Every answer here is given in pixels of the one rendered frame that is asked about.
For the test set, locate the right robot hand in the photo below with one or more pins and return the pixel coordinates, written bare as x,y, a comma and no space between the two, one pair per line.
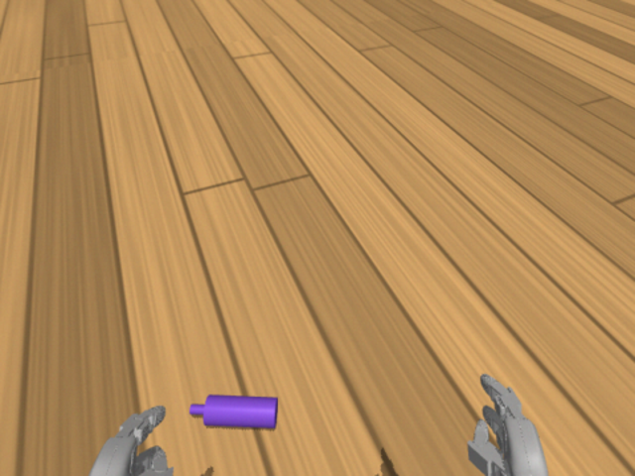
516,436

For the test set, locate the left robot hand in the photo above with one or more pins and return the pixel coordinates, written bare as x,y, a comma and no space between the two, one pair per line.
118,455

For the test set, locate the bottle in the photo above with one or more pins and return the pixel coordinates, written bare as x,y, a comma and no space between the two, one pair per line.
238,411

